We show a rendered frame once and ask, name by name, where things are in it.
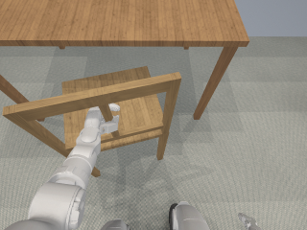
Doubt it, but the robot left thigh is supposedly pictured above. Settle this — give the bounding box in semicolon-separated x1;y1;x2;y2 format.
101;219;130;230

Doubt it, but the robot right hand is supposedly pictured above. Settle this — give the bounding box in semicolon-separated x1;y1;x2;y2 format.
238;213;262;230

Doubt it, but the left robot forearm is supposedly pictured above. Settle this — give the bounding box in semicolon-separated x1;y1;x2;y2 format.
28;126;101;219

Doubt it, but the robot thigh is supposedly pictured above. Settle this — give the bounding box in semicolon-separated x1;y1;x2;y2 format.
101;219;130;230
172;204;210;230

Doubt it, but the chair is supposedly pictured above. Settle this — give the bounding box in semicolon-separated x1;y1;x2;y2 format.
2;66;182;177

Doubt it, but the left robot upper arm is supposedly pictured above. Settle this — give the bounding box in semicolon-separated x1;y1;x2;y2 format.
4;181;86;230

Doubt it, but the robot right thigh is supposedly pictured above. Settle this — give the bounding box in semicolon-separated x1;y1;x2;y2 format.
172;204;210;230

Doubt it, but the robot left hand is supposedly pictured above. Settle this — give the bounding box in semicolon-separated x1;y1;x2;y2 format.
83;103;120;135

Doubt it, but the table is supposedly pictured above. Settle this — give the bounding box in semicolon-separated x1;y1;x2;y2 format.
0;0;250;122

